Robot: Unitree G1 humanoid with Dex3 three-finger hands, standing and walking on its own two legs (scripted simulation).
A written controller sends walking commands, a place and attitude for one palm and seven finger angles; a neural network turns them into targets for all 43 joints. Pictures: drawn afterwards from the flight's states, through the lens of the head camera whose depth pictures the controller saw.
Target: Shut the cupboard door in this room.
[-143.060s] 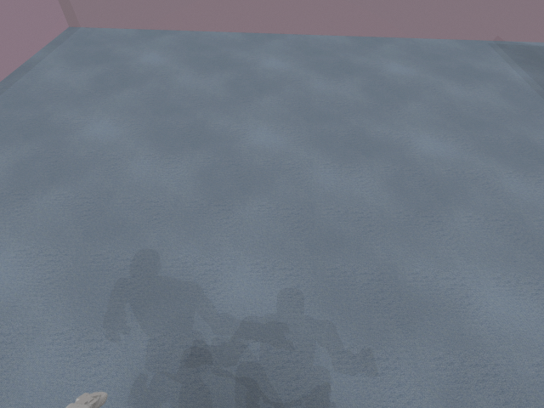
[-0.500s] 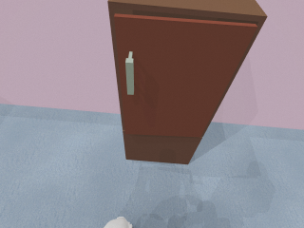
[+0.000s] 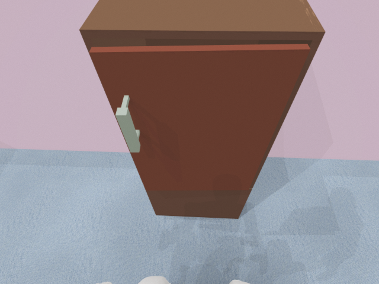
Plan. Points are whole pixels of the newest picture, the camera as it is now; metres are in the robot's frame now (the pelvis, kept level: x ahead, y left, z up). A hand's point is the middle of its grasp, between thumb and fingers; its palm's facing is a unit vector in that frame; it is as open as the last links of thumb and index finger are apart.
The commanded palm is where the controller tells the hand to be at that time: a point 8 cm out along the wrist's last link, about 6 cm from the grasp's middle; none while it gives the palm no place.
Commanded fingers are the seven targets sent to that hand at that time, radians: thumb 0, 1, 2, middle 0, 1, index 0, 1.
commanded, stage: come to a stop and stand still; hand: left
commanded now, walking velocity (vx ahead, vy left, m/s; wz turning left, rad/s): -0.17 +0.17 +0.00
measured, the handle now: (130, 125) +0.43 +0.16 +0.07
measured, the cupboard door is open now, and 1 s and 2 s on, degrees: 3 3 3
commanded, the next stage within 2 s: look again from close up in 0.82 s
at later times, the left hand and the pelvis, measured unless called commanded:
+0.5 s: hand out of the picture -0.02 +0.24 -0.17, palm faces +0.06 -0.97 -0.24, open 7.4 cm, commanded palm none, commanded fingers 0.00 0.90 0.90 -0.20 -0.30 -0.20 -0.30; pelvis -0.03 +0.04 +0.01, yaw +0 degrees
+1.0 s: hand out of the picture -0.07 +0.19 -0.17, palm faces -0.01 -0.99 -0.16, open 7.3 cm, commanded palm none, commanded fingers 0.00 0.90 0.90 -0.20 -0.30 -0.20 -0.30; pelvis -0.06 +0.04 +0.01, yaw +0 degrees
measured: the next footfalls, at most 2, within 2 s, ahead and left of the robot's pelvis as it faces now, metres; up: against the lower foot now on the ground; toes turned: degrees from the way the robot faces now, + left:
left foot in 0.22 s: +0.01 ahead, +0.14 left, +0.00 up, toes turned +3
right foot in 0.50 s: -0.03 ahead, -0.07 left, +0.00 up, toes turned +0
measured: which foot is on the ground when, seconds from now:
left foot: up 0.00-0.20, down 0.22-1.00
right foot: down 0.00-0.22, up 0.24-0.48, down 0.50-1.00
